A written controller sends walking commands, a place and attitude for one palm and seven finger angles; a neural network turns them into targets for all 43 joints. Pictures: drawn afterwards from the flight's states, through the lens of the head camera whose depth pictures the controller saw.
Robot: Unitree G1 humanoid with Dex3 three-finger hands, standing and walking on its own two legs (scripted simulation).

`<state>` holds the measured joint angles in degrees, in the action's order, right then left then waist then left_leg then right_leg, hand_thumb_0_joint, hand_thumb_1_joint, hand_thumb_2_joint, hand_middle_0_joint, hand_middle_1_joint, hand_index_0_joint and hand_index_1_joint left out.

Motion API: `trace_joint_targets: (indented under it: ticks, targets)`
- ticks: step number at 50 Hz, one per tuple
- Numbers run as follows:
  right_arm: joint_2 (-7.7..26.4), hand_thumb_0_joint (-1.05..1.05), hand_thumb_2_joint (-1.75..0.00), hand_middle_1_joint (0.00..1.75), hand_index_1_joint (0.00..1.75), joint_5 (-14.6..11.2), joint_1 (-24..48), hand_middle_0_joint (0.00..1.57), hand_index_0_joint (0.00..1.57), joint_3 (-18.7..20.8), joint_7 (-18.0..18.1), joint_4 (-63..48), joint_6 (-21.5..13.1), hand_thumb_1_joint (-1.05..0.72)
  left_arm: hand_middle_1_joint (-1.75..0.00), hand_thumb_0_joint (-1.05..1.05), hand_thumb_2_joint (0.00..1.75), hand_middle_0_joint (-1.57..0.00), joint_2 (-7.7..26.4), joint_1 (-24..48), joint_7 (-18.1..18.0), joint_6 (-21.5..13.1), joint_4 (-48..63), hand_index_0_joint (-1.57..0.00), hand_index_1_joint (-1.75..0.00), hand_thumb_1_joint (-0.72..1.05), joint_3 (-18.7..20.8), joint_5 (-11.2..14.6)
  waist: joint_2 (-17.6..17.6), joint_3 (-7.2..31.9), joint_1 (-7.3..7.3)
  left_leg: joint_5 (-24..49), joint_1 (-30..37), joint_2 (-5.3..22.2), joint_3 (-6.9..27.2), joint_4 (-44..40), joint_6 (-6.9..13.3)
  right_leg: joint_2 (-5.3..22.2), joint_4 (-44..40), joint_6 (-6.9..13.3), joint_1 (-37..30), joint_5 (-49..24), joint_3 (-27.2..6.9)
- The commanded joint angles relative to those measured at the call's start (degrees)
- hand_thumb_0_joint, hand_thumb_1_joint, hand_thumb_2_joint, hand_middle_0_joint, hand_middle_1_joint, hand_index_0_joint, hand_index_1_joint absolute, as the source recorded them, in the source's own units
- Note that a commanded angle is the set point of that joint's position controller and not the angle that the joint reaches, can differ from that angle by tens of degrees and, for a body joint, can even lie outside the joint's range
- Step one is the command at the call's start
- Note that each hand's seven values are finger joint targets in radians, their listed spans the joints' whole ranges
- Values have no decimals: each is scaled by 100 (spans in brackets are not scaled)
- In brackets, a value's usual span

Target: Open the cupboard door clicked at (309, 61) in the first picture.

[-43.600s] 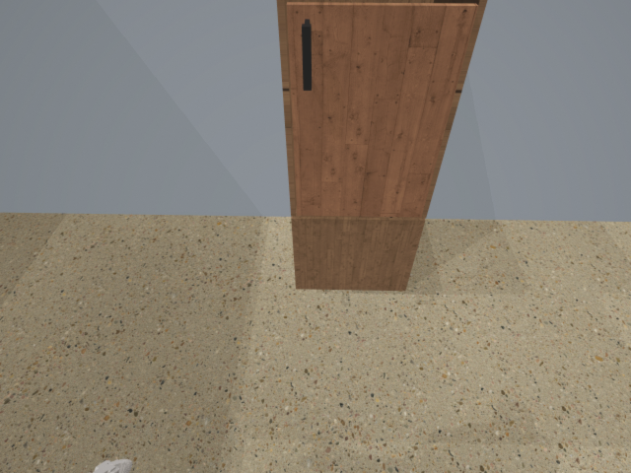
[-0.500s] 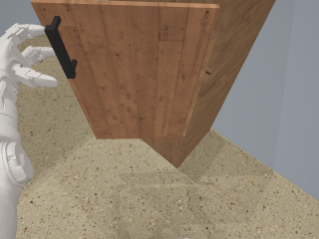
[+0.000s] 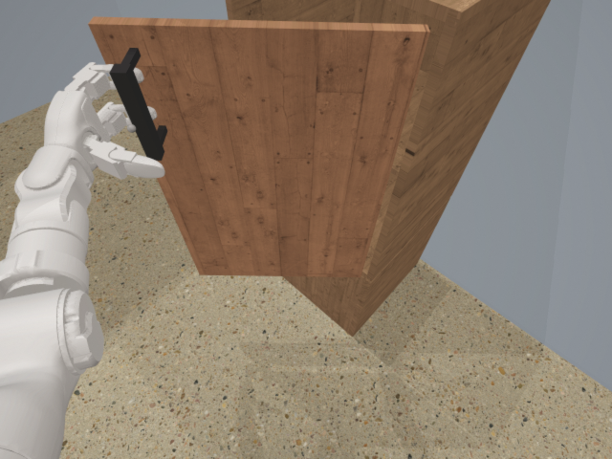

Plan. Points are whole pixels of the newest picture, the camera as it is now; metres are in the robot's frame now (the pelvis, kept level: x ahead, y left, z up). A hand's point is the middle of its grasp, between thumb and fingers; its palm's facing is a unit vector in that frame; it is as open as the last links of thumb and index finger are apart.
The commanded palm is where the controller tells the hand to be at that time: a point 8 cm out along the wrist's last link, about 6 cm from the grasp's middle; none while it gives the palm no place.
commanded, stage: slide the fingers in behind the handle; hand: left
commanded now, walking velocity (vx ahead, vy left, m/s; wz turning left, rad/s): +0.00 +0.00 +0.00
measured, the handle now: (144, 107) +0.53 +0.19 +0.17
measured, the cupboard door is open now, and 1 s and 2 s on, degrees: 43 42 47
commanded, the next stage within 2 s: close the thumb around the handle in 0.80 s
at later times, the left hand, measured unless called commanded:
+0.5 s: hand (156, 127) +0.48 +0.17 +0.17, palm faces -0.03 -1.00 -0.01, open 13.9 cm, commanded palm +0.46 +0.22 +0.17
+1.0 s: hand (149, 128) +0.48 +0.17 +0.17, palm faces -0.05 -1.00 +0.01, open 13.8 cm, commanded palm +0.46 +0.23 +0.17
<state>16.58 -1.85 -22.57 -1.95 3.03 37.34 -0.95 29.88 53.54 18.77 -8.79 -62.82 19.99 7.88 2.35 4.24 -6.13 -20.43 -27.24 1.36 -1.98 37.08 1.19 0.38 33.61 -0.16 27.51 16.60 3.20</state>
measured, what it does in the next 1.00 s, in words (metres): stands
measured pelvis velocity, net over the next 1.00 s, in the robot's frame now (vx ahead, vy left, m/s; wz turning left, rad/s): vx -0.01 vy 0.00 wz -0.01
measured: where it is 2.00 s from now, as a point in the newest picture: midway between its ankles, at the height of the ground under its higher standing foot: outside the picture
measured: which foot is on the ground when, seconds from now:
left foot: down 0.00-1.00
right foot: down 0.00-1.00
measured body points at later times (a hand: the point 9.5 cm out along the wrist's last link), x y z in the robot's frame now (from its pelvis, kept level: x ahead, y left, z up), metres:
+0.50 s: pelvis -0.01 -0.01 +0.00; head +0.04 -0.02 +0.45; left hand +0.48 +0.22 +0.18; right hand +0.01 -0.28 -0.12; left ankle -0.03 +0.10 -0.72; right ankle -0.01 -0.12 -0.72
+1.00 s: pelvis -0.01 +0.00 +0.00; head +0.04 +0.00 +0.45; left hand +0.47 +0.23 +0.18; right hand +0.01 -0.28 -0.11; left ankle -0.03 +0.10 -0.72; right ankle -0.01 -0.12 -0.72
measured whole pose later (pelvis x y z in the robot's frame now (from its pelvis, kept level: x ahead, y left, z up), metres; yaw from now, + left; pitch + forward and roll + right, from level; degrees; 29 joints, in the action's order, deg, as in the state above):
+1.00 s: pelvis -0.01 +0.00 +0.00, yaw +0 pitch +10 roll -1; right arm 17.1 -2.0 -23.1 -2.0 3.5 38.8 -2.9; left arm 28.9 56.7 17.4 -10.0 -66.9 19.8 7.8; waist 1.8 3.4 -7.2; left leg -19.2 -27.4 1.4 -2.3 36.7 1.2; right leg 0.2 33.5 0.0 28.0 15.3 2.8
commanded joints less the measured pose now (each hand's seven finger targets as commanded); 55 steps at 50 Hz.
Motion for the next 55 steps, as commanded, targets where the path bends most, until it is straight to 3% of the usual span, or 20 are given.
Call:
trace_joint_targets:
  ticks: [1, 5, 9, 14, 18, 19, 20, 22, 23, 25, 27, 30, 32, 34, 38, 42, 45, 49, 52, 55]
  targets:
    - [951, 0, -90, 30, 30, -33, -558, 20, 20, 331, 73, -351, -142, -90, -120, 0, 30, -30, 1172, 2919, -25, -285, 1082, -30, -120, -50, 51, 167, 5, 1914, -204, 2453, 1326, 0, 307, -298, 67, -183, -181, 131, -681, -2181, -63]
    - [946, 0, -90, 30, 30, -26, -573, 20, 20, 303, 115, -359, -172, -90, -120, 0, 30, -30, 1472, 3221, -129, -327, 1165, -30, -120, -50, 238, 106, 140, 2016, -158, 2289, 1214, -53, 279, -326, 87, -138, -153, 157, -865, -2170, -88]
    - [876, 0, -90, 30, 30, -7, -540, 20, 20, 280, 72, -369, -227, -90, -120, 0, 30, -30, 1274, 3185, -247, -467, 1228, -30, -120, -50, 55, -33, 275, 2051, -165, 2243, 1224, -70, 283, -321, 65, -145, -154, 138, -807, -2150, -120]
    - [907, 0, -90, 30, 30, -28, -526, 20, 20, 312, 80, -369, -257, -90, -120, 0, 30, -30, 1186, 2998, -174, -456, 1156, -30, -120, -50, 112, 111, 88, 2176, -122, 2137, 1237, -74, 239, -362, 84, -160, -184, 150, -1003, -2199, -128]
    - [931, 0, -90, 30, 30, -46, -516, 20, 20, 291, 101, -345, -228, -90, -120, 0, 30, -30, 1337, 3019, -216, -319, 906, -30, -120, -50, 163, 78, -44, 1762, -160, 1737, 846, -101, 176, -431, 120, -130, -267, 120, -965, -2003, -167]
    - [910, 0, -90, 30, 30, -52, -510, 20, 20, 282, 96, -355, -241, -90, -120, 0, 30, -30, 1198, 3086, -247, -297, 857, -30, -120, -50, 42, 40, 28, 1642, -185, 1585, 794, -110, 180, -457, 113, -125, -288, 125, -876, -1844, -163]
    - [914, 0, -90, 30, 30, -41, -538, 20, 20, 295, 101, -348, -249, -90, -120, 0, 30, -30, 1199, 3222, -305, -353, 953, -30, -120, -50, 28, 31, -14, 1654, -221, 1634, 854, -101, 191, -442, 130, -118, -283, 129, -863, -1830, -140]
    - [932, 0, -90, 30, 30, -20, -585, 20, 20, 304, 96, -339, -269, -90, -120, 0, 30, -30, 1550, 3052, -373, -408, 889, -30, -120, -50, 324, -39, -76, 1873, -114, 1708, 838, -103, 200, -430, 120, -129, -245, 128, -1019, -1921, -178]
    - [913, 0, -90, 30, 30, -32, -547, 20, 20, 296, 98, -369, -271, -90, -120, 0, 30, -30, 1394, 3057, -354, -422, 935, -30, -120, -50, 173, -38, 74, 1924, -152, 1695, 893, -107, 165, -428, 115, -128, -252, 125, -994, -1937, -202]
    - [913, 0, -90, 30, 30, -23, -603, 20, 20, 310, 99, -349, -293, -90, -120, 0, 30, -30, 1278, 3119, -305, -486, 927, -30, -120, -50, 99, 14, -99, 2016, -192, 1788, 924, -103, 159, -398, 131, -127, -241, 120, -1073, -2042, -183]
    - [948, 0, -90, 30, 30, -21, -606, 20, 20, 318, 101, -347, -296, -90, -120, 0, 30, -30, 1639, 3024, -268, -529, 952, -30, -120, -50, 404, 14, -72, 2171, -96, 1778, 939, -101, 165, -409, 120, -135, -227, 122, -1175, -2088, -218]
    - [912, 0, -90, 30, 30, -31, -558, 20, 20, 318, 105, -399, -302, -90, -120, 0, 30, -30, 1411, 2991, -198, -562, 1117, -30, -120, -50, 229, 51, 124, 2236, -99, 1961, 1042, -113, 120, -380, 131, -129, -204, 133, -1190, -2246, -202]
    - [923, 0, -90, 30, 30, -47, -535, 20, 20, 301, 106, -371, -294, -90, -120, 0, 30, -30, 1390, 2944, -187, -511, 968, -30, -120, -50, 189, 45, 8, 1938, -137, 1713, 901, -104, 123, -426, 127, -140, -279, 112, -1047, -2047, -210]
    - [959, 0, -90, 30, 30, -56, -560, 20, 20, 307, 117, -358, -296, -90, -120, 0, 30, -30, 1538, 2969, -188, -449, 839, -30, -120, -50, 279, 44, -129, 1757, -157, 1476, 746, -94, 144, -487, 128, -138, -315, 108, -1008, -1824, -204]
    - [953, 0, -90, 30, 30, -46, -566, 20, 20, 286, 144, -326, -319, -90, -120, 0, 30, -30, 1520, 3240, -200, -440, 823, -30, -120, -50, 198, 15, 47, 1710, -211, 1427, 782, -99, 178, -477, 117, -125, -331, 114, -871, -1696, -208]
    - [925, 0, -90, 30, 30, -22, -586, 20, 20, 320, 134, -311, -376, -90, -120, 0, 30, -30, 1370, 3391, -196, -634, 1254, -30, -120, -50, 110, 35, 363, 2280, -202, 1909, 1300, -79, 239, -387, 79, -153, -237, 139, -863, -1951, -181]
    - [939, 0, -90, 30, 30, -23, -623, 20, 20, 308, 129, -265, -376, -90, -120, 0, 30, -30, 1163, 3171, -146, -580, 958, -30, -120, -50, 23, 137, 157, 2049, -227, 1959, 1220, -63, 245, -383, 83, -164, -242, 147, -785, -1944, -119]
    - [979, 0, -90, 30, 30, -24, -613, 20, 20, 298, 113, -270, -361, -90, -122, 0, 40, -32, 1344, 3085, -193, -366, 657, -32, -122, -28, 149, 59, 0, 1731, -188, 1631, 881, -73, 250, -478, 79, -142, -272, 140, -736, -1718, -118]
    - [950, 0, -90, 30, 30, 2, -606, 20, 20, 308, 94, -340, -358, -90, -124, 0, 47, -33, 1480, 3070, -267, -462, 1017, -33, -124, -11, 273, -5, 218, 2142, -75, 2052, 1110, -76, 255, -393, 61, -143, -170, 158, -874, -2007, -130]
    - [898, 0, -90, 30, 30, 5, -596, 20, 20, 327, 61, -374, -370, -90, -126, 0, 54, -34, 1021, 3013, -294, -592, 1275, -34, -126, 6, -9, 77, 187, 2157, -122, 2390, 1372, -29, 274, -345, 50, -173, -161, 158, -765, -2082, -81]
